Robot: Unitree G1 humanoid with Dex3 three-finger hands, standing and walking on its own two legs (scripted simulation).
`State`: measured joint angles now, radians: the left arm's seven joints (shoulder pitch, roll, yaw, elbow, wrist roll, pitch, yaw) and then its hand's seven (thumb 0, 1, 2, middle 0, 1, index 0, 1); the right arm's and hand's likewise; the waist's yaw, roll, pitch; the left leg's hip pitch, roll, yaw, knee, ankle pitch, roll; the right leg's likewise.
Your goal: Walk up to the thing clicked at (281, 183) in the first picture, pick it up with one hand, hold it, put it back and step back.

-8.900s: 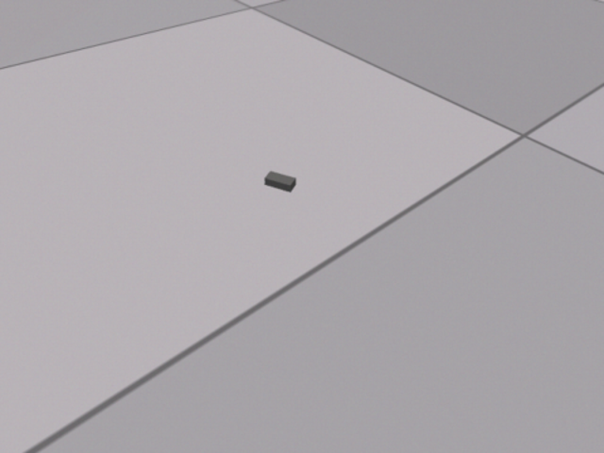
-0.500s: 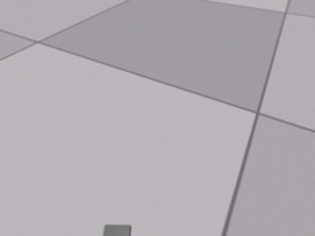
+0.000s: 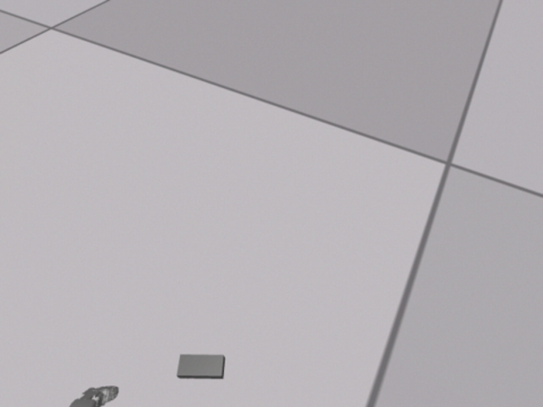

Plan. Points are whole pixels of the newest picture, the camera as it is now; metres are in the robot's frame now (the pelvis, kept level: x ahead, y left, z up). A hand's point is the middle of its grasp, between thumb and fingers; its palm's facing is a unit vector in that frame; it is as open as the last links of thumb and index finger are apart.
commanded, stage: rise first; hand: left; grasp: from above
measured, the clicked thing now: (201, 366) +0.37 +0.24 -0.75
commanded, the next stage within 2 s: none
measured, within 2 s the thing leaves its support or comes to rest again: neither
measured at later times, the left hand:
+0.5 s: hand out of the picture +0.13 +0.26 -0.23, palm faces -0.20 -0.86 -0.47, open 14.0 cm
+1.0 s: hand out of the picture +0.21 +0.29 -0.43, palm faces -0.46 -0.47 -0.75, open 14.1 cm
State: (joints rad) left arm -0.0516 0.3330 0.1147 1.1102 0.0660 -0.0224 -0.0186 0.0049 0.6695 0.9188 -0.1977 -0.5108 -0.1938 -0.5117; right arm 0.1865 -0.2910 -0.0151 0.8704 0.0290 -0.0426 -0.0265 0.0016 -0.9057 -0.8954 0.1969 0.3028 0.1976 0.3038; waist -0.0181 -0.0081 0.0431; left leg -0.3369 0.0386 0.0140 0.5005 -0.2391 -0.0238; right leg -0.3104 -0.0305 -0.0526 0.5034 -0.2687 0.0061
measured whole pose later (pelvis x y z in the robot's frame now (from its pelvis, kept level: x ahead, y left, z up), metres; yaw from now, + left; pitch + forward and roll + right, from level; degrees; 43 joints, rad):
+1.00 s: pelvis -0.06 +0.01 -0.27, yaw -2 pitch +33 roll -3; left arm -0.18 0.46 0.11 0.71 0.73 -0.12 0.13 -0.01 -0.54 1.00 -0.11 -1.02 -0.10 -1.03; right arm 0.03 -0.29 -0.07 0.65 -0.01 -0.16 0.06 0.00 -0.90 -0.90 0.20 0.30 0.20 0.30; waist -0.01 0.00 -0.17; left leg -1.79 0.05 -0.05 1.88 -0.68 -0.01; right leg -1.74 -0.04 -0.03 1.86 -0.71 0.02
